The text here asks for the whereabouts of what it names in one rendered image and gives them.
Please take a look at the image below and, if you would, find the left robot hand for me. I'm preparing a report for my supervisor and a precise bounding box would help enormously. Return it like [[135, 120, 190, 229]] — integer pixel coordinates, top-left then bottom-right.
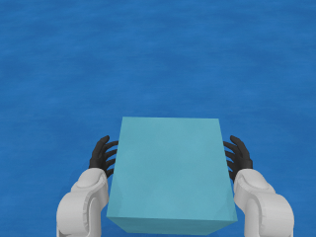
[[88, 135, 119, 178]]

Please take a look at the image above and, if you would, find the right robot hand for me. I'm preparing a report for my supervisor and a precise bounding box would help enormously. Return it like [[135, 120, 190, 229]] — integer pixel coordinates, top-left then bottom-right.
[[222, 135, 253, 184]]

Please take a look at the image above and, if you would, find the carton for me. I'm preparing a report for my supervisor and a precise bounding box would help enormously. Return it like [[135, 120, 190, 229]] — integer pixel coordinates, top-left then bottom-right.
[[106, 117, 238, 236]]

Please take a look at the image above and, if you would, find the left robot forearm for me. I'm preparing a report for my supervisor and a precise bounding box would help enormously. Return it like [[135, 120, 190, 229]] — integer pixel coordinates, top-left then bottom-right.
[[56, 168, 110, 237]]

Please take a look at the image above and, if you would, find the right robot forearm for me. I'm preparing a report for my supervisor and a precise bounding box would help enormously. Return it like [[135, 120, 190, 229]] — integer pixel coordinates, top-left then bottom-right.
[[233, 169, 294, 237]]

